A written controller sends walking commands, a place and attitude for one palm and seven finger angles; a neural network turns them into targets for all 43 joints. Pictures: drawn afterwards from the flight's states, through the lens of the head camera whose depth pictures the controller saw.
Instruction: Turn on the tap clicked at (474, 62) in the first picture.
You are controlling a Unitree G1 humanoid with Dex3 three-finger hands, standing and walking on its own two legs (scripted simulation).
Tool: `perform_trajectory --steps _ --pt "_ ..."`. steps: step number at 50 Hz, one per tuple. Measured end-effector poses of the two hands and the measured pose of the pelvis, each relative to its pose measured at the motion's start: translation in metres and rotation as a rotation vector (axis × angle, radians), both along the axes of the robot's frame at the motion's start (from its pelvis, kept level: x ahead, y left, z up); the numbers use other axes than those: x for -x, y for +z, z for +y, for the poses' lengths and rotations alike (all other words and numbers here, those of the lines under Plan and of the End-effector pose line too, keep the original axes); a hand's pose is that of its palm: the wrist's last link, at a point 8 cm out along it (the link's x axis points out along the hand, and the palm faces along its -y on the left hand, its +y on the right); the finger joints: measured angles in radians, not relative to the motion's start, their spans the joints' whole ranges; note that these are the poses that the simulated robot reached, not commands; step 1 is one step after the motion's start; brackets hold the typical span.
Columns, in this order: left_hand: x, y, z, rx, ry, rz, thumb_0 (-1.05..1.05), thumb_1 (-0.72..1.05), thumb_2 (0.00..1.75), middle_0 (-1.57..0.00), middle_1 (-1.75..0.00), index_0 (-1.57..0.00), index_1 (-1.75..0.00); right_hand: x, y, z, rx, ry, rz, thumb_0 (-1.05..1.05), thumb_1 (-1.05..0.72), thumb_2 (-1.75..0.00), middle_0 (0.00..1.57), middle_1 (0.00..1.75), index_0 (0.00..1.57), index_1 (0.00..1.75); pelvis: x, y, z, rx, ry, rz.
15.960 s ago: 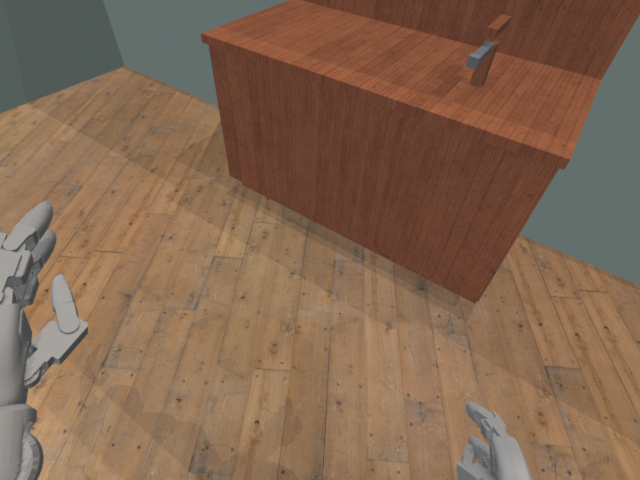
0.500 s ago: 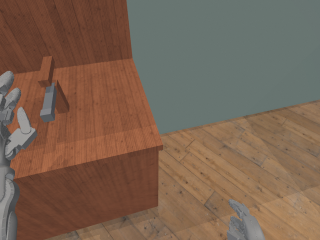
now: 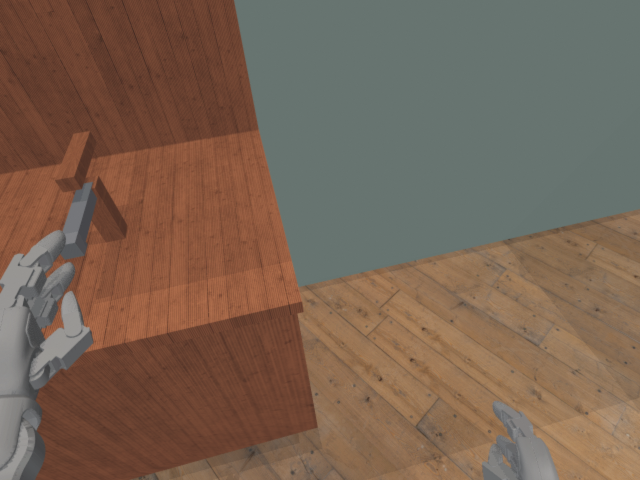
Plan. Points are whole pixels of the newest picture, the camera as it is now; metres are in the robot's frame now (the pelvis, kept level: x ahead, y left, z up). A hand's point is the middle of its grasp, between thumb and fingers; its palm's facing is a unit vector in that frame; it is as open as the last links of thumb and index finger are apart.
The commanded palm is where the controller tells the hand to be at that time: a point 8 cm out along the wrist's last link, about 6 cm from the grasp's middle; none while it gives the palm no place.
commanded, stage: turn the palm inward beside the body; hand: left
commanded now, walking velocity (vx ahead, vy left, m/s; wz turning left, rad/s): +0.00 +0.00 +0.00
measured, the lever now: (71, 245) +0.38 +0.42 +0.08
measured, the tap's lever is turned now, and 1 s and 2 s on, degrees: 0 0 0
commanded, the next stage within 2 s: reach beside the lever's end, fingers flat in 1.54 s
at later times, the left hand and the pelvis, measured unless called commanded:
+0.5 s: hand (67, 358) +0.18 +0.27 +0.15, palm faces +0.46 -0.87 -0.18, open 7.4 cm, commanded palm +0.13 +0.31 +0.15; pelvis -0.01 +0.02 -0.01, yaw +0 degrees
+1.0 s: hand (45, 409) +0.14 +0.27 +0.13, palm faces +0.51 -0.85 -0.11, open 7.4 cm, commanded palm +0.09 +0.31 +0.14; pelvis -0.04 +0.04 +0.00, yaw +1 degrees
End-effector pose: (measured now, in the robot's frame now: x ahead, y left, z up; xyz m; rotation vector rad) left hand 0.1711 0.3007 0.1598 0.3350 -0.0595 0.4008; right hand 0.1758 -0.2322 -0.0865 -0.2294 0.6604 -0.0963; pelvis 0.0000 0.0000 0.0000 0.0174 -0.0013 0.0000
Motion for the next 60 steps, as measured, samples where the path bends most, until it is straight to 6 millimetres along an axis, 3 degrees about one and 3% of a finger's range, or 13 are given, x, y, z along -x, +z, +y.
perform_trajectory --steps 4,11,17,23,31,40,47,53,60 --pt "0.001 0.004 -0.005 0.002 -0.01 -0.061 0.01 0.89 0.9 -0.21 -0.3 -0.21 -0.3 -0.005 0.003 -0.003 -0.006 -0.005 -0.007 0.02 -0.9 -0.9 0.2 0.3 0.2 0.3 -0.009 -0.001 -0.002 -0.009 -0.01 0.018" --pt "0.018 0.002 0.009 0.025 0.078 -0.096 0.01 0.89 0.9 -0.21 -0.3 -0.21 -0.3 -0.01 0.001 -0.002 0.004 0.001 -0.007 0.02 -0.9 -0.9 0.2 0.3 0.2 0.3 -0.013 -0.005 0.003 0.0 0.0 0.016" --pt "0.023 -0.015 0.006 0.082 0.067 -0.039 0.01 0.89 0.9 -0.21 -0.3 -0.21 -0.3 -0.01 0.002 0.013 0.009 0.018 -0.023 0.02 -0.9 -0.9 0.2 0.3 0.2 0.3 -0.005 -0.006 0.013 0.004 0.002 0.018" --pt "0.026 -0.01 0.001 0.082 0.034 -0.109 0.01 0.89 0.9 -0.21 -0.3 -0.21 -0.3 -0.002 0.007 0.034 -0.003 0.042 -0.06 0.02 -0.9 -0.9 0.2 0.3 0.2 0.3 0.007 -0.006 0.021 0.013 -0.004 0.01" --pt "0.044 -0.014 0.01 0.131 0.083 -0.085 0.01 0.89 0.9 -0.21 -0.3 -0.21 -0.3 0.013 0.011 0.054 -0.023 0.054 -0.086 0.02 -0.9 -0.9 0.2 0.3 0.2 0.3 0.022 -0.005 0.03 0.026 -0.005 -0.021" --pt "0.061 -0.023 0.008 0.168 0.097 -0.076 0.01 0.9 0.9 -0.21 -0.3 -0.21 -0.3 0.026 0.017 0.063 -0.001 0.084 -0.109 0.02 -0.9 -0.9 0.2 0.3 0.2 0.3 0.039 -0.004 0.036 0.035 0.002 -0.042" --pt "0.071 -0.025 0.007 0.192 0.111 -0.069 0.01 0.9 0.9 -0.21 -0.3 -0.21 -0.3 0.027 0.018 0.065 -0.002 0.092 -0.122 0.02 -0.9 -0.9 0.2 0.3 0.2 0.3 0.041 -0.004 0.037 0.038 0.006 -0.05" --pt "0.073 -0.029 0.007 0.215 0.138 -0.047 0.01 0.9 0.9 -0.21 -0.3 -0.21 -0.3 0.02 0.018 0.066 -0.003 0.103 -0.127 0.02 -0.9 -0.9 0.2 0.3 0.2 0.3 0.037 -0.004 0.036 0.038 0.012 -0.051" --pt "0.061 -0.024 0.004 0.231 0.138 -0.064 0.01 0.9 0.9 -0.2 -0.3 -0.2 -0.3 0.008 0.019 0.066 -0.005 0.115 -0.131 0.02 -0.9 -0.9 0.2 0.3 0.2 0.3 0.027 -0.003 0.033 0.036 0.015 -0.041"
